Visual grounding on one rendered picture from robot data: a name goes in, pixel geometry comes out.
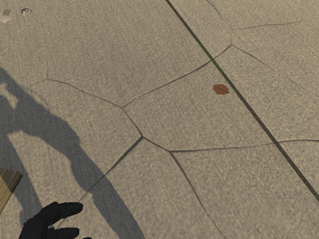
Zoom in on robot left hand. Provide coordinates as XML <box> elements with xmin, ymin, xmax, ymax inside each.
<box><xmin>18</xmin><ymin>201</ymin><xmax>92</xmax><ymax>239</ymax></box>

